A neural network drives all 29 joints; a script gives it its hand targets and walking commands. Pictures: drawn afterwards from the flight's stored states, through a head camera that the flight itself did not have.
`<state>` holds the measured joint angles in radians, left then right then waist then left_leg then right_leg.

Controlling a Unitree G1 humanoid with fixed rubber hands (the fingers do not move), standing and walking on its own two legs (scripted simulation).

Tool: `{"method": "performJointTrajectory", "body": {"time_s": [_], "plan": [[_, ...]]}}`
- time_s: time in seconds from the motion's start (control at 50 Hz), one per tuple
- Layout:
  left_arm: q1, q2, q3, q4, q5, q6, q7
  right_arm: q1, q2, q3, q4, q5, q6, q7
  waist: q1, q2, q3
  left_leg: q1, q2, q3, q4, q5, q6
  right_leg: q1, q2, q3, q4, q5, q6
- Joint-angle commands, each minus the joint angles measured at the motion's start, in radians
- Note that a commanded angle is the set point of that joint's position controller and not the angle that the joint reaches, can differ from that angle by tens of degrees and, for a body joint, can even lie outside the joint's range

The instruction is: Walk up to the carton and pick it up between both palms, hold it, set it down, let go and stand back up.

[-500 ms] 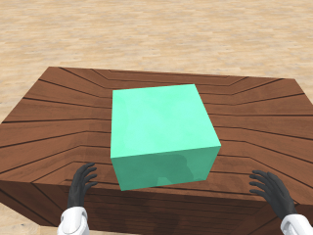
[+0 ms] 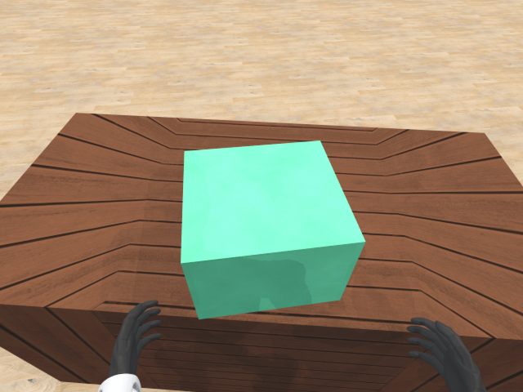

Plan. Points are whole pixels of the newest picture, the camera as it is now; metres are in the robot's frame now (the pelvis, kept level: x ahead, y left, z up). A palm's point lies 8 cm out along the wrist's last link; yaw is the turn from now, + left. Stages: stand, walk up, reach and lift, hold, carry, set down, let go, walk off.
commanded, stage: set down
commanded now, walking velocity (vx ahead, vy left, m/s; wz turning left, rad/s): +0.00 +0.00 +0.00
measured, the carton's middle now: (262, 225) +0.45 +0.04 -0.03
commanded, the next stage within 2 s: let go in 1.02 s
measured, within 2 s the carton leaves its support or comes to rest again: neither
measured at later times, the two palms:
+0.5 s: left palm (115, 374) +0.17 +0.24 -0.05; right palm (430, 391) +0.18 -0.23 -0.05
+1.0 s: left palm (110, 382) +0.16 +0.25 -0.06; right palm out of the picture +0.16 -0.21 -0.06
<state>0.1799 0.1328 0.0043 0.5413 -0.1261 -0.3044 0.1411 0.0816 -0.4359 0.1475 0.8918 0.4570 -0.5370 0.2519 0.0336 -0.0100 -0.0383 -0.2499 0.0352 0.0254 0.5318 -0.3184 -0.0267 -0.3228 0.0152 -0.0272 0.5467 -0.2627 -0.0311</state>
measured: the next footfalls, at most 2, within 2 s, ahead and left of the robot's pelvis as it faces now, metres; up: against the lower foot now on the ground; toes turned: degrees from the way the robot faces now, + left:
none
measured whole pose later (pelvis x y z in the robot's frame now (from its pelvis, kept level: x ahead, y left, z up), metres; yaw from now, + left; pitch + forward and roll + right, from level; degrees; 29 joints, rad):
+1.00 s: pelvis +0.01 +0.02 +0.01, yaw +0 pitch -4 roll -1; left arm 0.23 0.19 0.00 0.46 0.01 0.09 0.05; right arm 0.17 -0.23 -0.02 0.78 0.05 -0.25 0.07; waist 0.02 -0.01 0.08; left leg -0.05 0.03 0.04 0.38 -0.27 0.00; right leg -0.09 0.01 -0.02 0.33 -0.18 0.00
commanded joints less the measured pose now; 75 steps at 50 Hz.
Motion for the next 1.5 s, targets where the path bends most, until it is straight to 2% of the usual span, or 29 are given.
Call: {"method": "performJointTrajectory", "body": {"time_s": [0.0,0.16,0.18,0.28,0.36,0.46,0.56,0.62,0.64,0.66,0.72,0.76,0.78,0.86,0.88,0.9,0.96,0.98,1.0,1.1,1.16,1.24,1.44,1.46,1.48], "plan": [[-0.050,0.074,0.033,-0.120,0.019,0.001,-0.011,-0.056,-0.164,-0.065,-0.064,-0.028,-0.017,-0.018,-0.004,-0.057,-0.092,-0.030,-0.044,0.004,-0.089,0.186,0.002,0.189,-0.002,0.070,-0.107,0.213,-0.006],[-0.025,0.079,0.028,-0.141,0.042,0.060,-0.024,-0.032,-0.114,-0.098,-0.085,-0.108,0.021,-0.042,-0.002,-0.038,-0.046,0.026,-0.038,0.003,-0.132,0.226,0.004,0.210,0.007,0.053,-0.148,0.229,-0.012],[-0.026,0.078,0.033,-0.056,0.072,0.089,-0.035,-0.046,-0.090,-0.096,-0.064,-0.143,0.043,-0.062,-0.009,-0.044,0.022,0.026,-0.043,0.019,-0.130,0.179,0.012,0.198,-0.011,0.080,-0.172,0.185,-0.013],[-0.012,0.090,0.039,-0.189,0.081,0.133,-0.025,-0.024,-0.049,-0.126,-0.173,-0.195,0.078,-0.091,0.014,-0.027,-0.030,0.102,-0.033,0.022,-0.169,0.250,0.010,0.223,-0.002,0.056,-0.202,0.209,-0.017],[0.001,0.077,0.026,-0.195,0.095,0.160,-0.022,-0.005,-0.030,-0.150,-0.163,-0.234,0.112,-0.093,0.000,0.003,-0.011,0.147,-0.024,0.016,-0.182,0.273,0.001,0.210,0.002,0.046,-0.228,0.199,-0.028],[0.042,0.075,0.020,-0.194,0.107,0.210,-0.040,0.024,-0.016,-0.170,-0.162,-0.277,0.138,-0.112,-0.013,-0.013,-0.016,0.186,-0.025,0.013,-0.183,0.353,-0.002,0.238,0.006,0.037,-0.244,0.281,-0.024],[0.050,0.071,0.020,-0.213,0.134,0.257,-0.044,0.025,-0.005,-0.185,-0.163,-0.308,0.164,-0.119,-0.005,0.003,0.001,0.219,-0.017,0.004,-0.185,0.410,-0.013,0.232,0.016,0.020,-0.263,0.280,-0.030],[0.041,0.066,0.008,-0.228,0.131,0.259,-0.034,0.021,0.000,-0.198,-0.191,-0.315,0.174,-0.113,-0.004,0.012,0.001,0.207,-0.012,-0.003,-0.179,0.397,-0.016,0.229,0.015,0.019,-0.260,0.254,-0.031],[0.036,0.071,0.006,-0.194,0.135,0.276,-0.042,0.026,0.013,-0.192,-0.169,-0.328,0.192,-0.118,-0.013,0.007,0.030,0.203,-0.015,0.000,-0.182,0.372,-0.014,0.227,0.007,0.026,-0.266,0.245,-0.029],[0.047,0.064,0.008,-0.229,0.136,0.278,-0.040,0.038,0.007,-0.199,-0.192,-0.323,0.196,-0.117,-0.003,0.009,0.018,0.210,-0.011,-0.006,-0.185,0.383,-0.016,0.232,0.012,0.020,-0.264,0.246,-0.029],[0.040,0.074,0.007,-0.203,0.144,0.309,-0.050,0.036,0.023,-0.197,-0.179,-0.337,0.219,-0.125,-0.010,0.012,0.027,0.207,-0.014,-0.004,-0.183,0.367,-0.015,0.227,0.007,0.023,-0.265,0.238,-0.026],[0.016,0.086,0.016,-0.216,0.142,0.319,-0.054,0.020,0.031,-0.203,-0.208,-0.348,0.228,-0.135,0.001,0.008,0.022,0.184,-0.019,0.000,-0.182,0.348,-0.012,0.238,0.002,0.025,-0.256,0.238,-0.018],[0.019,0.092,0.014,-0.185,0.144,0.335,-0.060,0.028,0.044,-0.197,-0.188,-0.364,0.241,-0.142,-0.010,0.006,0.038,0.186,-0.020,0.006,-0.185,0.335,-0.009,0.237,-0.001,0.028,-0.258,0.233,-0.015],[0.008,0.116,0.018,-0.199,0.141,0.357,-0.073,0.040,0.064,-0.204,-0.198,-0.384,0.251,-0.165,-0.009,0.015,0.020,0.202,-0.025,0.011,-0.181,0.364,-0.011,0.247,0.000,0.019,-0.251,0.270,-0.006],[0.006,0.117,0.018,-0.231,0.137,0.351,-0.072,0.042,0.062,-0.211,-0.223,-0.382,0.244,-0.167,0.000,0.015,0.003,0.203,-0.022,0.009,-0.179,0.377,-0.014,0.255,0.005,0.012,-0.243,0.278,-0.006],[0.007,0.122,0.015,-0.197,0.140,0.362,-0.079,0.046,0.073,-0.210,-0.196,-0.395,0.251,-0.173,-0.014,0.018,0.020,0.204,-0.024,0.014,-0.182,0.367,-0.013,0.255,0.004,0.016,-0.246,0.271,-0.005],[0.001,0.130,0.012,-0.201,0.134,0.381,-0.092,0.048,0.089,-0.214,-0.214,-0.410,0.261,-0.191,-0.016,0.017,0.024,0.201,-0.026,0.017,-0.182,0.361,-0.013,0.262,0.002,0.012,-0.246,0.272,0.000],[0.050,0.083,0.000,-0.150,0.141,0.403,-0.106,0.100,0.125,-0.183,-0.179,-0.412,0.275,-0.197,-0.033,0.028,0.031,0.207,-0.031,0.031,-0.195,0.403,-0.020,0.307,0.019,0.011,-0.250,0.296,-0.015],[0.032,0.117,0.019,-0.175,0.142,0.407,-0.118,0.084,0.119,-0.194,-0.201,-0.420,0.280,-0.204,-0.017,0.033,0.023,0.191,-0.036,0.034,-0.193,0.413,-0.020,0.324,0.015,0.009,-0.251,0.292,-0.010],[-0.073,0.168,0.017,-0.187,0.118,0.421,-0.124,0.010,0.148,-0.230,-0.235,-0.480,0.281,-0.230,-0.018,0.037,0.040,0.126,-0.019,0.055,-0.199,0.287,-0.009,0.292,0.015,-0.003,-0.222,0.203,-0.005],[-0.062,0.164,0.014,-0.173,0.117,0.413,-0.121,0.019,0.147,-0.234,-0.230,-0.480,0.282,-0.229,-0.021,0.045,0.030,0.130,-0.014,0.053,-0.195,0.317,-0.014,0.304,0.020,-0.005,-0.214,0.215,-0.009],[-0.042,0.157,0.017,-0.141,0.117,0.420,-0.129,0.031,0.141,-0.229,-0.227,-0.480,0.290,-0.231,-0.023,0.024,0.029,0.158,-0.022,0.051,-0.194,0.347,-0.014,0.305,0.023,-0.005,-0.223,0.234,-0.003],[-0.079,0.167,0.025,-0.133,0.119,0.426,-0.126,0.025,0.165,-0.216,-0.264,-0.484,0.323,-0.229,-0.022,0.012,0.057,0.127,-0.024,0.061,-0.214,0.256,0.001,0.298,0.005,0.014,-0.230,0.175,-0.001],[-0.055,0.121,-0.004,-0.177,0.090,0.425,-0.124,0.036,0.118,-0.255,-0.320,-0.480,0.308,-0.229,0.027,-0.011,0.012,0.075,-0.045,0.063,-0.173,0.261,-0.017,0.312,0.009,0.014,-0.192,0.179,0.007],[-0.052,0.133,-0.001,-0.160,0.096,0.431,-0.127,0.050,0.124,-0.244,-0.310,-0.477,0.307,-0.231,0.002,0.004,0.014,0.080,-0.042,0.066,-0.170,0.252,-0.017,0.303,0.008,0.018,-0.188,0.188,0.003]]}}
